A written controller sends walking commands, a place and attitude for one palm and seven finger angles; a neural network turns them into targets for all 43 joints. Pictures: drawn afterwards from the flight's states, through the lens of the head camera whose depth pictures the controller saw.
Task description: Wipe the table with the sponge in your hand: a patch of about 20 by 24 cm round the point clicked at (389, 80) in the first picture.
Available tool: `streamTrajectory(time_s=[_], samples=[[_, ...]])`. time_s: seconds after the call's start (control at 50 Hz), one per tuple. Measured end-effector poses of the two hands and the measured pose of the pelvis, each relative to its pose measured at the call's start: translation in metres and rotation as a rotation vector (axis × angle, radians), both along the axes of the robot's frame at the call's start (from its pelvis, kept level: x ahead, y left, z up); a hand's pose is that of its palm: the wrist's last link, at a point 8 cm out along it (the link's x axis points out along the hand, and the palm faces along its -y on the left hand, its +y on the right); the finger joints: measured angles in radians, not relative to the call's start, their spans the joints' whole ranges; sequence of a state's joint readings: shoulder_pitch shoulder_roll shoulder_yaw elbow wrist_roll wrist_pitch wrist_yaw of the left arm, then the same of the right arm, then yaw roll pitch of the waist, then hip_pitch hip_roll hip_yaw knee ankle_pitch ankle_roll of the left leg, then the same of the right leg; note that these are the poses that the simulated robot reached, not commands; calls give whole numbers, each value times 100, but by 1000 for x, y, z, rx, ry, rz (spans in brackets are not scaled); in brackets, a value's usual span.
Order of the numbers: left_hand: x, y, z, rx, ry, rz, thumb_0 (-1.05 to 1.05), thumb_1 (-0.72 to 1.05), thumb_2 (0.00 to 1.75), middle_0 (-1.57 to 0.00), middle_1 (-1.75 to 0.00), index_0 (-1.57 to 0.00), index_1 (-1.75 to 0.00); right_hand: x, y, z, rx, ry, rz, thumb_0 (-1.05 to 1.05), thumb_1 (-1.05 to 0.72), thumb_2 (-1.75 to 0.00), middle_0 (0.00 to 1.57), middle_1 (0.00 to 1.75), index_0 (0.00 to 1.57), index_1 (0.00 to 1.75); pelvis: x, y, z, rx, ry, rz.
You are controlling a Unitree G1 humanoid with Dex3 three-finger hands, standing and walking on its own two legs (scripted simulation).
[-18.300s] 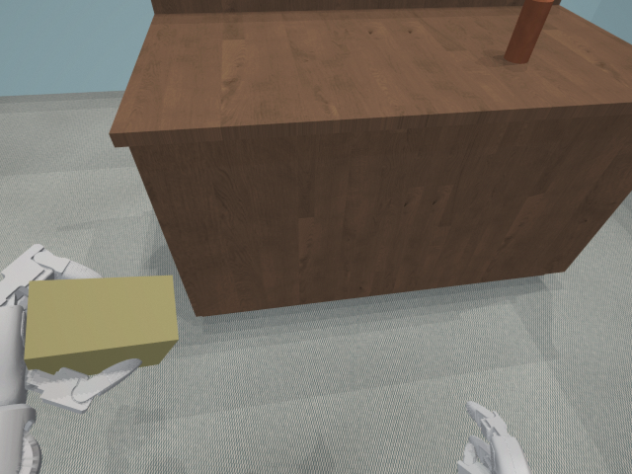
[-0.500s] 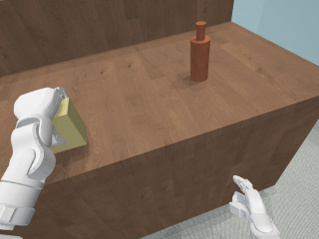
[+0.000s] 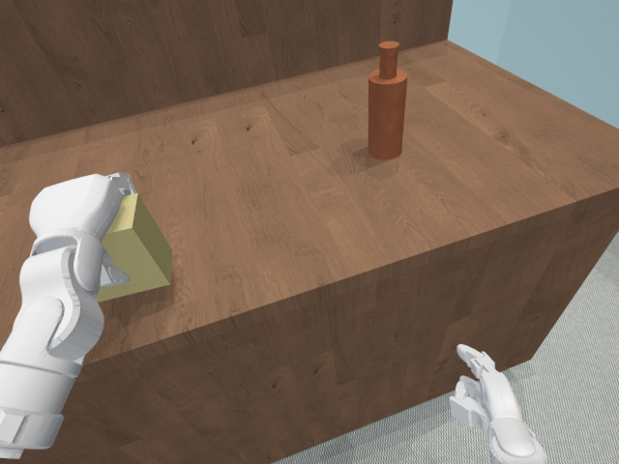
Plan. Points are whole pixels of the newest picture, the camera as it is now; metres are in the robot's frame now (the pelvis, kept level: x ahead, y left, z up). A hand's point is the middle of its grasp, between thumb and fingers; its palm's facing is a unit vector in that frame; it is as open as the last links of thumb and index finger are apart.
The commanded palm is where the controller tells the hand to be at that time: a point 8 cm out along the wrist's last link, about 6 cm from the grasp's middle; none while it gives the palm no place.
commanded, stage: move the sponge above the wiping area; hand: left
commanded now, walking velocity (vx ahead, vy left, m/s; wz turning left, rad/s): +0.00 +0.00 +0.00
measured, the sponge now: (121, 258) +0.30 +0.31 +0.13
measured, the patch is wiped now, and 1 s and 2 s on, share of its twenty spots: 0.00 0.00 0.00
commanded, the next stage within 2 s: lower the sponge onto the table in 1.36 s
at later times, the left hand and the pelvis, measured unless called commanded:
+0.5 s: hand (83, 236) +0.28 +0.32 +0.19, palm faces +0.13 -0.01 -0.99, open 10.4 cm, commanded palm +0.24 +0.32 +0.26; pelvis -0.01 +0.00 +0.00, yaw +0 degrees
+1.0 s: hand (74, 228) +0.29 +0.33 +0.20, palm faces +0.17 -0.02 -0.99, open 10.4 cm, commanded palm +0.23 +0.32 +0.27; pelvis -0.01 +0.01 +0.00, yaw +0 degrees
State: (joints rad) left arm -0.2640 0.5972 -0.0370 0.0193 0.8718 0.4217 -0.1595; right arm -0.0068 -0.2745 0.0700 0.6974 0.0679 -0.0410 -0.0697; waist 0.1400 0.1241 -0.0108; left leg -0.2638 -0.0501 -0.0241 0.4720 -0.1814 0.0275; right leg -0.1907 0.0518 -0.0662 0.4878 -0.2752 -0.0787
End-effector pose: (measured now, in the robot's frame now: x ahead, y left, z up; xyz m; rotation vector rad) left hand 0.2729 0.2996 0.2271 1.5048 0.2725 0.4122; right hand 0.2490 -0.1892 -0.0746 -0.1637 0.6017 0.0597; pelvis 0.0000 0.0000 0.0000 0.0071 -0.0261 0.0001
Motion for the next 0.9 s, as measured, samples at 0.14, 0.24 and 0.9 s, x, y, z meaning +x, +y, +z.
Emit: streamTrajectory(time_s=[0.14,0.24,0.9], samples=[[-4,8,13,-4,-48,51,-1,-52,102,-69,-132,-72,-131,3,5,3,20,-5,10,1,-91,-90,20,30,20,30,0,0,0,0,-2,-11],[-11,19,11,-12,-7,98,-1,-52,102,-69,-132,-72,-131,5,3,6,19,-13,4,1,-90,-90,20,30,20,30,-1,0,0,-2,-5,-9],[-15,16,14,-3,-34,1,-1,-53,102,-69,-132,-72,-131,-8,12,4,-11,-11,8,1,-91,-90,20,30,20,30,-9,10,1,-8,-22,-2]])
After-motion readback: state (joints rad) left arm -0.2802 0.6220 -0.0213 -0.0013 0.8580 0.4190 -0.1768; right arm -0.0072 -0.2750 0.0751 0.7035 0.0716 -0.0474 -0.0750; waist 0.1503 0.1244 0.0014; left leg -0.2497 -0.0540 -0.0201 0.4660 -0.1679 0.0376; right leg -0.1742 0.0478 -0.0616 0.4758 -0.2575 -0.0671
